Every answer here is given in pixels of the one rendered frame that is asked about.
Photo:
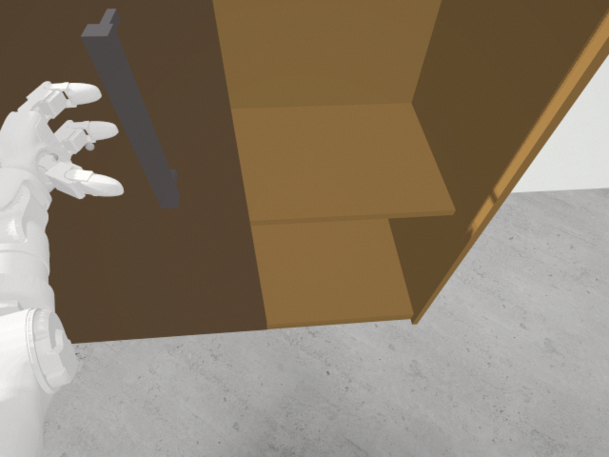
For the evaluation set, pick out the robot left upper arm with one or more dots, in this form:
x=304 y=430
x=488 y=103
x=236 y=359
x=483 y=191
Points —
x=36 y=359

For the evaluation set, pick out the left robot hand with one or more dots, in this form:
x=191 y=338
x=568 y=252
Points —
x=26 y=140

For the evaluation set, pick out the wardrobe door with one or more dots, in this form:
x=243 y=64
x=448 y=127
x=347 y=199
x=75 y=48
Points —
x=120 y=267

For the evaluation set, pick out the robot left forearm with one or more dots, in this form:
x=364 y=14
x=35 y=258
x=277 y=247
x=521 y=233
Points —
x=24 y=246

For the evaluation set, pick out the handle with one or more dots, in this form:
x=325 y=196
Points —
x=109 y=59

